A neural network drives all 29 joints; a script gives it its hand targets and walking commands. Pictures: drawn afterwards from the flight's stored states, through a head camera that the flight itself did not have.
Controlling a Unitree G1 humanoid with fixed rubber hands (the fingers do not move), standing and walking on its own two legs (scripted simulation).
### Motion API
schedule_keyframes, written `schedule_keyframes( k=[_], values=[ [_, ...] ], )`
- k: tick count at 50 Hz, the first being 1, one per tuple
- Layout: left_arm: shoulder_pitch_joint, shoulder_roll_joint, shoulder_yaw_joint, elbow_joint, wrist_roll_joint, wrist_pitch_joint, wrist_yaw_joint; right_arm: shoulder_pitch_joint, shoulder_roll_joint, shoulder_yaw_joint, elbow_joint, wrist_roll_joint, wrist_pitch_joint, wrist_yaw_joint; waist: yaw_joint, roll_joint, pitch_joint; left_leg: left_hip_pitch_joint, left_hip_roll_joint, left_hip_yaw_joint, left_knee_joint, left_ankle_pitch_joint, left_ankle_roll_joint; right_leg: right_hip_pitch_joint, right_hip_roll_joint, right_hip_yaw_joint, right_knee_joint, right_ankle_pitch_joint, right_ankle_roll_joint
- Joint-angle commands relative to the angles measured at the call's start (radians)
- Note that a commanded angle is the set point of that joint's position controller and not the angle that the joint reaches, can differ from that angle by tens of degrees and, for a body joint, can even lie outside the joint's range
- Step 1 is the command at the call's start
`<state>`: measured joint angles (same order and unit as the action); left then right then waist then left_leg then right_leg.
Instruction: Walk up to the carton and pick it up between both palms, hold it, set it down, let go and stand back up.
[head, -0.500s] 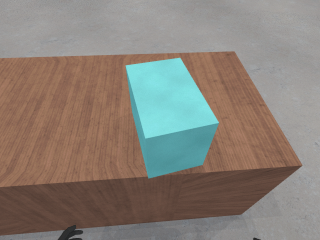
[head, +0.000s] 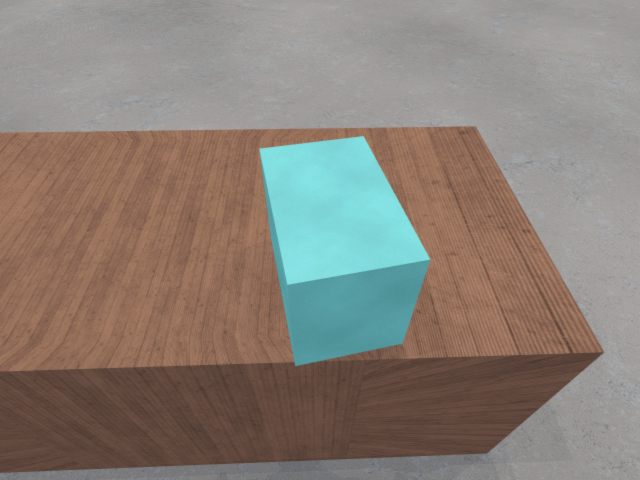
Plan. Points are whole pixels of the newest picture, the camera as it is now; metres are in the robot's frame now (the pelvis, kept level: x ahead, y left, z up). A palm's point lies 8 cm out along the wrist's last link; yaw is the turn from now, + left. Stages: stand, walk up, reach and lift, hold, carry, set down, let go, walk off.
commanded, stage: walk up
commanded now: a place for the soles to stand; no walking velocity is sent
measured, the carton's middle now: (330, 246) +0.51 -0.02 -0.03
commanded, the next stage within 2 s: reach and lift in 1.04 s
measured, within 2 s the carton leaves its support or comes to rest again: neither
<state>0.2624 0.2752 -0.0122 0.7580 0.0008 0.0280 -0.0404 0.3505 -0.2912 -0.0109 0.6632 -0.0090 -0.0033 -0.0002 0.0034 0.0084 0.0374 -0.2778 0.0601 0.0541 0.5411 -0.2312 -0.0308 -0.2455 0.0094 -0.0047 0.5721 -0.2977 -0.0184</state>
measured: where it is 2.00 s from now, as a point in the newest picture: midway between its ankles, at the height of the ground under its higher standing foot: outside the picture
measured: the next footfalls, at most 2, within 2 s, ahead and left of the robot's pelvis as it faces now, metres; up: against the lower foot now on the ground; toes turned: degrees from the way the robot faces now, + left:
none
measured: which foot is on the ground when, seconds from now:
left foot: down 0.00-1.00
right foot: down 0.00-1.00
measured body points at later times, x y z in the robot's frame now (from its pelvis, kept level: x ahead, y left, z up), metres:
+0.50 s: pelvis +0.00 -0.01 +0.00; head +0.02 -0.01 +0.44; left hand +0.10 +0.27 -0.12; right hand +0.12 -0.28 -0.11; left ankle +0.04 +0.14 -0.73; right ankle +0.01 -0.11 -0.73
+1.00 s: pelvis +0.00 -0.01 -0.01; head +0.02 -0.01 +0.44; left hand +0.10 +0.26 -0.12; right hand +0.09 -0.29 -0.11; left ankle +0.03 +0.14 -0.73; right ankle +0.01 -0.11 -0.73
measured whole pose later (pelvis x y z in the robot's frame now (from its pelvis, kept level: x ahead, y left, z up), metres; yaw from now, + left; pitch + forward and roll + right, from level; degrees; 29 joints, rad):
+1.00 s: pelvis +0.00 -0.01 -0.01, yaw +2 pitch -1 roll +0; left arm 0.25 0.30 -0.01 0.69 0.01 0.06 -0.05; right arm 0.35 -0.30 -0.02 0.64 -0.01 0.00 -0.02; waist 0.00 0.00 0.06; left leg -0.33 0.04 -0.03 0.60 -0.25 -0.04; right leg -0.28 0.02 -0.04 0.62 -0.32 -0.04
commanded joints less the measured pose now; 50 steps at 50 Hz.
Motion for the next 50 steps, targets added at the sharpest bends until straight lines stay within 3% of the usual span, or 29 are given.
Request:
schedule_keyframes(
  k=[1, 12, 13, 15, 19, 22, 25, 27, 31, 33, 36, 39, 42, 43, 47, 50],
  values=[
    [-0.036, 0.153, 0.051, -0.104, 0.003, -0.029, 0.009, -0.009, -0.134, -0.05, -0.09, -0.002, -0.032, -0.008, 0.003, -0.012, -0.03, 0.057, 0.059, -0.115, -0.09, -0.016, 0.072, -0.068, -0.093, 0.12, -0.152, 0.017, -0.04],
    [-0.005, 0.15, 0.049, -0.097, 0.003, -0.027, 0.016, -0.012, -0.132, -0.049, -0.085, -0.004, -0.026, -0.007, 0.006, 0.005, -0.047, 0.059, 0.068, -0.12, -0.078, 0.087, 0.076, -0.023, -0.092, 0.096, -0.125, 0.124, -0.03],
    [-0.027, 0.179, 0.059, -0.106, 0.013, -0.017, 0.011, 0.001, -0.163, -0.063, -0.085, -0.005, -0.025, -0.018, 0.003, -0.009, -0.027, 0.057, 0.082, -0.128, -0.063, 0.151, 0.085, -0.044, -0.079, 0.081, -0.082, 0.177, -0.031],
    [-0.019, 0.167, 0.058, -0.115, 0.016, -0.008, 0.009, 0.011, -0.182, -0.067, -0.085, -0.007, -0.024, -0.026, 0.003, 0.02, -0.052, 0.07, 0.116, -0.157, -0.066, 0.212, 0.11, -0.037, -0.069, 0.067, -0.035, 0.198, -0.022],
    [-0.002, 0.153, 0.059, -0.127, 0.022, 0.0, 0.005, -0.016, -0.195, -0.07, -0.101, -0.01, -0.015, -0.033, 0.011, 0.058, -0.071, 0.043, 0.155, -0.189, -0.082, 0.177, 0.146, -0.028, -0.055, 0.058, 0.007, 0.15, -0.01],
    [0.007, 0.168, 0.064, -0.137, 0.022, -0.001, 0.002, -0.043, -0.181, -0.064, -0.115, -0.008, -0.007, -0.033, 0.019, 0.031, -0.072, 0.02, 0.113, -0.142, -0.04, 0.122, 0.118, -0.022, -0.074, 0.088, -0.032, 0.173, -0.03],
    [-0.031, 0.206, 0.071, -0.157, 0.015, -0.002, -0.001, -0.045, -0.138, -0.05, -0.122, -0.002, 0.0, -0.03, 0.009, -0.065, -0.046, 0.031, 0.003, -0.044, 0.081, 0.012, 0.063, -0.09, -0.144, 0.173, -0.143, 0.159, -0.094],
    [-0.065, 0.213, 0.069, -0.169, 0.012, 0.002, 0.0, -0.032, -0.119, -0.045, -0.119, 0.0, 0.002, -0.032, -0.001, -0.103, -0.02, 0.045, -0.034, -0.025, 0.103, -0.067, 0.055, -0.149, -0.169, 0.198, -0.181, 0.097, -0.127],
    [-0.093, 0.204, 0.06, -0.177, 0.012, 0.012, -0.001, 0.02, -0.144, -0.059, -0.105, -0.008, -0.014, -0.035, -0.019, -0.097, -0.003, 0.072, -0.004, -0.081, 0.04, -0.058, 0.073, -0.204, -0.13, 0.152, -0.167, -0.085, -0.097],
    [-0.075, 0.192, 0.058, -0.179, 0.013, 0.013, -0.003, 0.018, -0.176, -0.07, -0.106, -0.013, -0.021, -0.035, -0.012, -0.032, -0.003, 0.043, 0.054, -0.175, -0.04, -0.096, 0.096, -0.185, -0.086, 0.116, -0.112, -0.132, -0.065],
    [-0.021, 0.165, 0.058, -0.17, 0.022, 0.008, -0.007, -0.023, -0.209, -0.078, -0.12, -0.017, -0.023, -0.034, 0.019, 0.076, -0.008, -0.059, 0.149, -0.301, -0.16, -0.166, 0.14, -0.074, -0.04, 0.064, 0.002, -0.045, -0.022],
    [0.013, 0.174, 0.065, -0.162, 0.025, -0.003, -0.008, -0.054, -0.191, -0.071, -0.131, -0.011, -0.019, -0.028, 0.039, 0.061, -0.021, -0.106, 0.098, -0.224, -0.119, -0.136, 0.107, 0.004, -0.067, 0.094, -0.065, 0.002, -0.037],
    [-0.033, 0.207, 0.073, -0.173, 0.015, -0.008, -0.006, -0.021, -0.136, -0.056, -0.127, -0.002, -0.016, -0.023, 0.011, -0.047, -0.038, -0.011, -0.017, -0.095, 0.037, -0.046, 0.054, -0.078, -0.14, 0.18, -0.182, -0.028, -0.085],
    [-0.053, 0.206, 0.071, -0.178, 0.012, -0.007, -0.003, -0.006, -0.125, -0.052, -0.122, -0.001, -0.015, -0.023, 0.0, -0.062, -0.038, 0.012, -0.032, -0.075, 0.054, -0.03, 0.05, -0.1, -0.153, 0.181, -0.194, -0.023, -0.096],
    [-0.067, 0.193, 0.062, -0.182, 0.012, 0.004, 0.001, 0.03, -0.138, -0.058, -0.111, -0.006, -0.025, -0.03, -0.008, -0.066, -0.048, 0.041, -0.003, -0.117, 0.026, 0.041, 0.068, -0.097, -0.123, 0.123, -0.146, 0.04, -0.082],
    [-0.048, 0.184, 0.06, -0.183, 0.014, 0.007, 0.001, 0.021, -0.158, -0.065, -0.113, -0.011, -0.026, -0.032, 0.003, -0.022, -0.06, 0.023, 0.037, -0.168, 0.003, 0.107, 0.082, -0.058, -0.095, 0.087, -0.092, 0.083, -0.062]
  ],
)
